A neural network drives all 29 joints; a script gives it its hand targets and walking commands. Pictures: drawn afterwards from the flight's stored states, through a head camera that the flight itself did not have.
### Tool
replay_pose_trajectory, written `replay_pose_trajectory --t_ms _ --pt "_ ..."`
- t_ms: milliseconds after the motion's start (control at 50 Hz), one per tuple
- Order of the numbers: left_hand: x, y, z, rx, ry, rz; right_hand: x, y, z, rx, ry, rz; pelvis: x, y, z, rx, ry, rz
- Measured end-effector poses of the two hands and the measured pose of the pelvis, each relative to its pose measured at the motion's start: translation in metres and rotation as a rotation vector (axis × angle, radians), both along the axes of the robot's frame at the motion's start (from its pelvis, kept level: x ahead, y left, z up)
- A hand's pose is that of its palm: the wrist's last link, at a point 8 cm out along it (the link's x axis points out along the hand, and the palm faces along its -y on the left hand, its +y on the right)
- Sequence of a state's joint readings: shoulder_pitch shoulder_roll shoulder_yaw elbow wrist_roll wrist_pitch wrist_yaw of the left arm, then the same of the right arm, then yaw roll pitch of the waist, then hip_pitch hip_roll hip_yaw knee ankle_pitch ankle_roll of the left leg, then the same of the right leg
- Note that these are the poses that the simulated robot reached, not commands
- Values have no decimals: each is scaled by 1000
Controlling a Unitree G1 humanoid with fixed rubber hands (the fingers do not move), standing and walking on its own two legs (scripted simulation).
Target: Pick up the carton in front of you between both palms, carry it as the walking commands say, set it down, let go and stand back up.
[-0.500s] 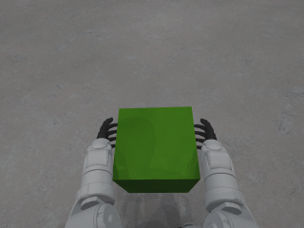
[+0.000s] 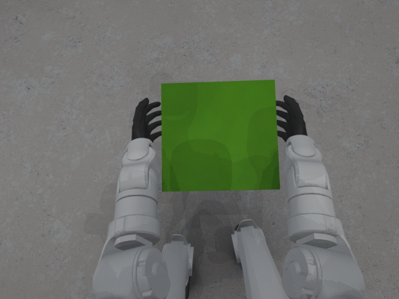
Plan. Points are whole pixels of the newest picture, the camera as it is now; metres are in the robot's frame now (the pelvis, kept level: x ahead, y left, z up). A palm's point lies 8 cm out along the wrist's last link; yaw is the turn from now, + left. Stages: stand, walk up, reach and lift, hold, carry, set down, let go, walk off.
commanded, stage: set down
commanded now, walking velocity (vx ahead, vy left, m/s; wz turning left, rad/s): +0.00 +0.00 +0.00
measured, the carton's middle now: (216, 143) +0.44 -0.05 -0.15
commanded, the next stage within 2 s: none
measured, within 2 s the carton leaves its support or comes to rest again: rests again in 1.74 s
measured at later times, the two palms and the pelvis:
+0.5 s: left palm (177, 146) +0.47 +0.05 -0.22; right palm (290, 142) +0.44 -0.24 -0.23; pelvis -0.02 -0.01 -0.12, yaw +4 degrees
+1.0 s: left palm (194, 148) +0.50 +0.02 -0.36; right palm (288, 149) +0.46 -0.28 -0.37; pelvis -0.04 -0.02 -0.21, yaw +7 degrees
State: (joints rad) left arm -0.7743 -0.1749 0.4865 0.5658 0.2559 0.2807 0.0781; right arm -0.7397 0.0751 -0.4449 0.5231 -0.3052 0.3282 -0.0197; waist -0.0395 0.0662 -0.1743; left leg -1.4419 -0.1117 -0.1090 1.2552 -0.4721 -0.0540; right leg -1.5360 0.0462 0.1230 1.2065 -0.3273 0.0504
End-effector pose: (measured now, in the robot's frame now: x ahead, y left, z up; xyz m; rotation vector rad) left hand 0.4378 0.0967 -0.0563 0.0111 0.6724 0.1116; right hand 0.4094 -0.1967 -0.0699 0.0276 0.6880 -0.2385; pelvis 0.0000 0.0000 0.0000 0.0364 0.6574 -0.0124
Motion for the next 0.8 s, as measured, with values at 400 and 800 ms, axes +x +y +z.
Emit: replay_pose_trajectory --t_ms 400,800 --pt "21 -35 -133 5 12 -16 25 -36 -125 -28 24 10 -14 -1 -92 23 160 32" --pt "49 -69 -243 40 41 -55 42 -69 -243 -32 61 2 -42 -14 -180 66 141 39"
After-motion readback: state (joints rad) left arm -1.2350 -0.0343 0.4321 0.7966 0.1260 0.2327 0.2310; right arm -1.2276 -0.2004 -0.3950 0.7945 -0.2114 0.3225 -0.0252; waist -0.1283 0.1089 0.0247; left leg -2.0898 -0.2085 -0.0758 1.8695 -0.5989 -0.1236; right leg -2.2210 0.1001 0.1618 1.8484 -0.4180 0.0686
